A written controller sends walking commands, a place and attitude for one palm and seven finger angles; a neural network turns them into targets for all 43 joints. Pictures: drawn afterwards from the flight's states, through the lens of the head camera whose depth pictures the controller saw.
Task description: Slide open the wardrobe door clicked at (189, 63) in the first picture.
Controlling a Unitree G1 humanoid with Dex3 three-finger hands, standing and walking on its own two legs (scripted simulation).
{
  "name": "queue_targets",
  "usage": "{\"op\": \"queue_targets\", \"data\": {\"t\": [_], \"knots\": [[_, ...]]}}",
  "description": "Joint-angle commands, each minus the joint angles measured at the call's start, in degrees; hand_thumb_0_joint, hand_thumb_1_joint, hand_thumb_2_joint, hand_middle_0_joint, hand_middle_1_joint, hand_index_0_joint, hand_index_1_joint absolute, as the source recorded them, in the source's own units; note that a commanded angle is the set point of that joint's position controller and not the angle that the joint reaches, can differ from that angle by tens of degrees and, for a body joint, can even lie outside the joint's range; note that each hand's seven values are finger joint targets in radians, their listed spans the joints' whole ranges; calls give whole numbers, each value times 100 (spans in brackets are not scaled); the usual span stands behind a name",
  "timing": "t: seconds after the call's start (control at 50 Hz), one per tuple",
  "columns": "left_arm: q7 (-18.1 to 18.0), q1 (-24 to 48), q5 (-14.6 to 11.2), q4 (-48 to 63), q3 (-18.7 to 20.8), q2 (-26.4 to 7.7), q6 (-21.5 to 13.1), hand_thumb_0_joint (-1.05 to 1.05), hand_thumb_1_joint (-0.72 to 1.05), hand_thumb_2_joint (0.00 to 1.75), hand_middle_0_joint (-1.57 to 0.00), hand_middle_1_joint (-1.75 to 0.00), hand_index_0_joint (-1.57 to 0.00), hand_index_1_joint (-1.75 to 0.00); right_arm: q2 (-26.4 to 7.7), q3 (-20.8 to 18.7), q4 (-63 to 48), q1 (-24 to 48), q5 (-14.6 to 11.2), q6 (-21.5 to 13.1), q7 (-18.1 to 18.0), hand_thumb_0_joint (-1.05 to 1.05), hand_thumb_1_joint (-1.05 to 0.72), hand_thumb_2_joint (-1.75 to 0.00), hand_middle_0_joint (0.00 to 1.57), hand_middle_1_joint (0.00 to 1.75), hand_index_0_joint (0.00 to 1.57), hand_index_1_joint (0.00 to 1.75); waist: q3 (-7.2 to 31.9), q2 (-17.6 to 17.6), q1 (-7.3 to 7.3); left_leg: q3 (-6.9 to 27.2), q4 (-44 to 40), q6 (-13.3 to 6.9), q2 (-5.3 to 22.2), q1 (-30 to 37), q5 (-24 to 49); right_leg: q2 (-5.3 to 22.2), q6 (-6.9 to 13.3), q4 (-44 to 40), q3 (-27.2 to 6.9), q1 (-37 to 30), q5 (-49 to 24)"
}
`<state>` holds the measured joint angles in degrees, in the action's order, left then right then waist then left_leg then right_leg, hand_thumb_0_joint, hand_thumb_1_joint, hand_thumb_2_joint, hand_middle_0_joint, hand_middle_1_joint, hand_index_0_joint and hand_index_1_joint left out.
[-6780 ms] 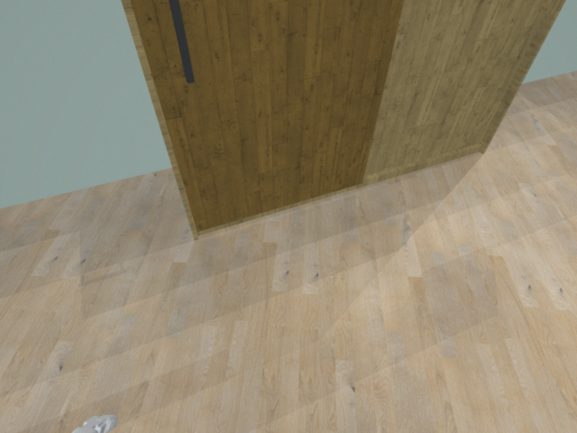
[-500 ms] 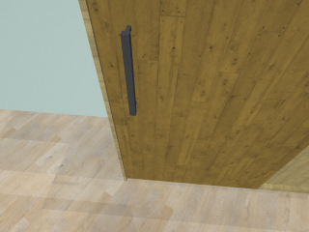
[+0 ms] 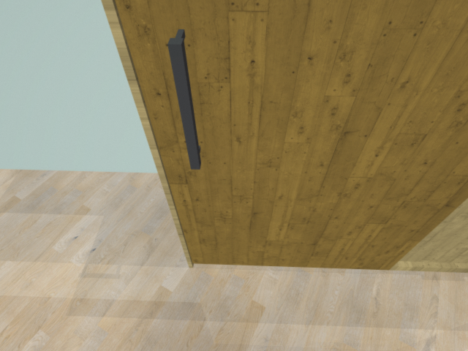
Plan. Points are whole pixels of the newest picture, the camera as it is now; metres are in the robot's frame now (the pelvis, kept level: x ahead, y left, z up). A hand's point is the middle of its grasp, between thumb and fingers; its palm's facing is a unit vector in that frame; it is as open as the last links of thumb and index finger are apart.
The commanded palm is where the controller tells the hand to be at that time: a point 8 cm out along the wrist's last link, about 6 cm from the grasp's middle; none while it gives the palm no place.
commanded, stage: look again from close up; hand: left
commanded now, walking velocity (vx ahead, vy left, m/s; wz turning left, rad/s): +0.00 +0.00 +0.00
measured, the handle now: (189, 109) +0.52 +0.12 +0.13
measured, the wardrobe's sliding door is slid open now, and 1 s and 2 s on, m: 0.00 0.00 0.00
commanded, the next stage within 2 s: shuffle to correct the standing spot in 0.98 s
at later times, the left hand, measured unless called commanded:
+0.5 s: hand out of the picture +0.00 +0.14 -0.17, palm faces +0.02 -0.98 -0.20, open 7.3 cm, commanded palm none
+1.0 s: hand out of the picture +0.01 +0.14 -0.17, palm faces +0.03 -0.98 -0.20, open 7.3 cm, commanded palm none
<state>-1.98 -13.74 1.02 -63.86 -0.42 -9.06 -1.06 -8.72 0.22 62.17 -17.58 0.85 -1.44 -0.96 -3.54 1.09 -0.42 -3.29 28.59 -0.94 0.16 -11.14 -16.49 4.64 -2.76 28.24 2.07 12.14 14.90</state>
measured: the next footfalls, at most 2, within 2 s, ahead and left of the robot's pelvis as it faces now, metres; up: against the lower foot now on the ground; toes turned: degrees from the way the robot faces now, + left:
none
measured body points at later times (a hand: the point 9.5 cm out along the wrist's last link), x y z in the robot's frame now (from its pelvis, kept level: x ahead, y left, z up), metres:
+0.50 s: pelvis -0.01 -0.03 +0.00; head +0.00 -0.05 +0.45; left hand +0.00 +0.19 -0.15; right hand +0.00 -0.26 -0.16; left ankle -0.01 +0.11 -0.74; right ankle +0.00 -0.15 -0.74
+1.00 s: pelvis -0.01 -0.04 +0.00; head +0.01 -0.05 +0.45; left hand +0.01 +0.19 -0.15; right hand +0.00 -0.26 -0.16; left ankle -0.01 +0.11 -0.74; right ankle +0.00 -0.15 -0.74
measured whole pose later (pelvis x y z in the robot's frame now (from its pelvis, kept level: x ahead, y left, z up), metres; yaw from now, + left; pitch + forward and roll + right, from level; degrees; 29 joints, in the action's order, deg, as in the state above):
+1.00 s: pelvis -0.01 -0.04 +0.00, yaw +0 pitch -1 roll +1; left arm -0.8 -13.8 0.9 -63.1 0.4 -9.6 -0.9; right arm -8.8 0.4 63.8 -15.4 0.8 -1.1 -1.3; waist -3.1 0.0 0.6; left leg -2.0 24.8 2.6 3.1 -9.8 -13.5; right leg 1.6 0.7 27.5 3.4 12.1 14.0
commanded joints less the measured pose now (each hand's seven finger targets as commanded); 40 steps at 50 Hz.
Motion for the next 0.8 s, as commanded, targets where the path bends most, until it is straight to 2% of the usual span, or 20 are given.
{"op": "queue_targets", "data": {"t": [0.0,0.04,0.08,0.14,0.18,0.22,0.28,0.32,0.42,0.5,0.54,0.7,0.78], "knots": [[-21,-318,-11,211,74,-599,-59,0,90,90,-20,-30,-20,-30,-609,-94,-485,-286,11,-110,-52,0,-90,-90,20,30,20,30,374,-32,47,639,-526,-146,633,-230,1293,96,409,-64,-85,-182,-425],[-19,-339,-25,216,64,-556,-45,0,90,90,-20,-30,-20,-30,-644,-92,-488,-279,3,-96,-60,0,-90,-90,20,30,20,30,173,-145,41,579,-566,-131,601,-230,1135,117,398,-123,-151,-27,-435],[-8,-336,-29,223,56,-565,-7,0,90,90,-20,-30,-20,-30,-641,-85,-473,-253,-7,-57,-52,0,-90,-90,20,30,20,30,-177,-137,37,609,-750,-124,568,-425,498,103,381,-251,-191,151,-68],[3,-392,-20,225,67,-610,-19,0,90,90,-20,-30,-20,-30,-605,-77,-443,-228,-5,-30,-38,0,-90,-90,20,30,20,30,-310,-250,46,526,-799,-98,496,-437,268,127,398,-374,-299,256,4],[8,-389,-23,239,76,-629,-22,0,90,90,-20,-30,-20,-30,-611,-81,-417,-257,-8,-26,-34,0,-90,-90,20,30,20,30,-311,-384,27,484,-803,-90,478,-360,263,144,399,-450,-342,317,68],[12,-412,-22,247,89,-665,-31,0,90,90,-20,-30,-20,-30,-612,-73,-376,-245,-4,-30,-34,0,-90,-90,20,30,20,30,-204,-183,41,443,-777,-74,473,-283,361,150,397,-458,-350,253,-30],[23,-431,-27,245,107,-690,-42,0,90,90,-20,-30,-20,-30,-605,-69,-344,-219,-7,-30,-35,0,-90,-90,20,30,20,30,-94,-296,47,374,-747,-49,461,-210,386,191,414,-562,-419,229,-16],[22,-435,-25,252,115,-711,-62,0,90,90,-20,-30,-20,-30,-614,-73,-318,-212,-4,-40,-40,0,-90,-90,20,30,20,30,0,-237,41,360,-709,-45,469,-112,569,197,424,-544,-427,176,-252],[30,-424,-24,242,127,-720,-64,0,90,90,-20,-30,-20,-30,-611,-70,-238,-160,-9,-38,-49,0,-90,-90,20,30,20,30,21,-137,57,324,-709,-9,498,-95,648,198,438,-590,-437,119,-432],[36,-402,-22,235,132,-714,-58,0,90,90,-20,-30,-20,-30,-563,-67,-181,-157,-3,-15,-53,0,-90,-90,20,30,20,30,-98,-221,60,300,-727,19,507,-114,558,176,452,-683,-460,167,-331],[38,-383,-27,234,140,-747,-61,0,90,90,-20,-30,-20,-30,-586,-69,-161,-137,-3,-21,-51,0,-90,-90,20,30,20,30,-36,-134,69,291,-717,29,500,-111,618,200,457,-685,-477,118,-402],[41,-343,-25,239,163,-749,-67,0,90,90,-20,-30,-20,-30,-542,-80,-83,-154,-1,-13,-60,0,-90,-90,20,30,20,30,54,-279,65,275,-712,57,530,-34,722,190,475,-721,-437,6,-562],[46,-307,-38,252,181,-779,-64,0,90,90,-20,-30,-20,-30,-570,-84,-54,-128,2,-16,-60,0,-90,-90,20,30,20,30,52,-183,84,277,-710,73,524,-61,742,207,483,-734,-437,-9,-525]]}}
